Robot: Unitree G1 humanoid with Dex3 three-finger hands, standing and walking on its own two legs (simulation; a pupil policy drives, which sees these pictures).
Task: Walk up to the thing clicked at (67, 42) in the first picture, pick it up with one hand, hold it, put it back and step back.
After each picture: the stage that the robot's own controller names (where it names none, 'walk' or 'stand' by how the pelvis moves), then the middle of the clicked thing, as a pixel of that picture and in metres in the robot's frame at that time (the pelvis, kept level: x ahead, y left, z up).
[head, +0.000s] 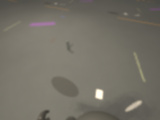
stand; (67, 45) +1.55 +0.47 -0.66
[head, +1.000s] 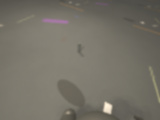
walk; (79, 47) +1.46 +0.18 -0.62
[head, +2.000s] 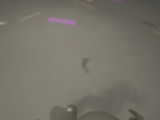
walk; (84, 61) +0.97 +0.06 -0.63
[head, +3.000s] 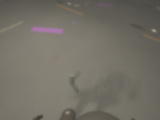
walk; (71, 79) +0.64 +0.19 -0.63
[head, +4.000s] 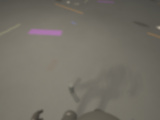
stand; (71, 88) +0.48 +0.18 -0.64
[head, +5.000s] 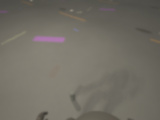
stand; (72, 96) +0.43 +0.18 -0.66
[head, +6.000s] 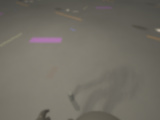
stand; (71, 96) +0.43 +0.21 -0.66
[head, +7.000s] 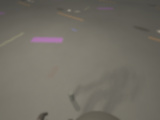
stand; (71, 96) +0.43 +0.20 -0.66
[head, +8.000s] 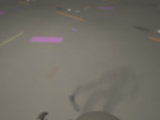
stand; (71, 96) +0.42 +0.20 -0.66
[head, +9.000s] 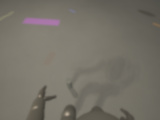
go down; (69, 83) +0.45 +0.19 -0.60
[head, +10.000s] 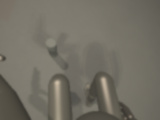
go down; (52, 49) +0.52 +0.23 -0.24
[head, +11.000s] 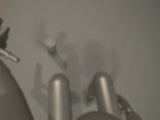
close in; (51, 48) +0.52 +0.23 -0.24
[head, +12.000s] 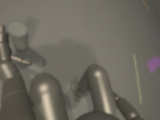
close; (20, 40) +0.50 +0.28 -0.17
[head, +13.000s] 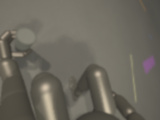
lift; (23, 43) +0.47 +0.26 -0.18
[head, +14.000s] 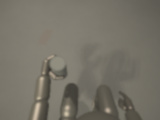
lift; (60, 69) +0.34 +0.18 +0.00
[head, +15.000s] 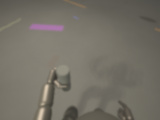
hold; (64, 80) +0.29 +0.16 +0.02
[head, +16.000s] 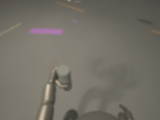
hold; (65, 79) +0.30 +0.15 +0.02
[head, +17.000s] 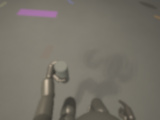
crouch; (63, 73) +0.34 +0.16 -0.03
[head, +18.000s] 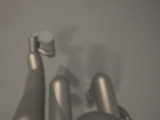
lower; (49, 46) +0.49 +0.20 -0.06
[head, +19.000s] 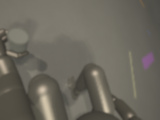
lower; (18, 46) +0.47 +0.26 -0.18
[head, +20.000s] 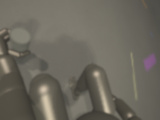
lower; (20, 46) +0.46 +0.26 -0.18
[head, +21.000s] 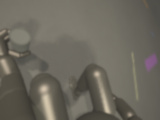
lower; (20, 46) +0.46 +0.26 -0.18
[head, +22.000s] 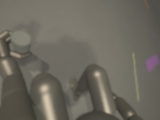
lower; (22, 47) +0.46 +0.26 -0.18
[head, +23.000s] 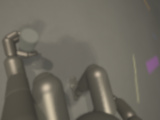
open; (27, 46) +0.46 +0.25 -0.18
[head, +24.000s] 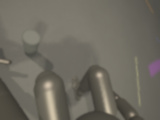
stand; (30, 46) +0.45 +0.25 -0.18
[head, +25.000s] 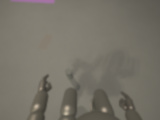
walk; (69, 74) +0.44 +0.17 -0.46
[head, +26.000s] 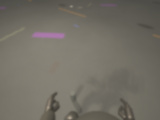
stand; (72, 96) +0.40 +0.16 -0.60
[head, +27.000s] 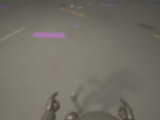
stand; (73, 96) +0.40 +0.15 -0.60
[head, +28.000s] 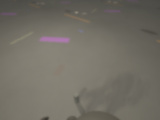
stand; (76, 97) +0.43 +0.14 -0.65
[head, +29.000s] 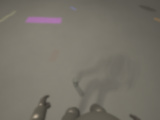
walk; (75, 82) +0.46 +0.12 -0.64
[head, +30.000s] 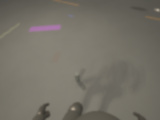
walk; (77, 77) +0.60 +0.18 -0.64
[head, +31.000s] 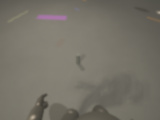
walk; (78, 59) +0.92 +0.16 -0.62
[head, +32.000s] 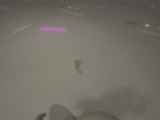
stand; (76, 63) +1.04 +0.19 -0.65
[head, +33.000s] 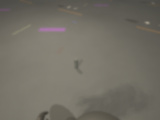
stand; (76, 63) +1.03 +0.21 -0.66
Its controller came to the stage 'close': yes
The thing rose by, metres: 0.68
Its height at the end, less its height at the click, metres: +0.00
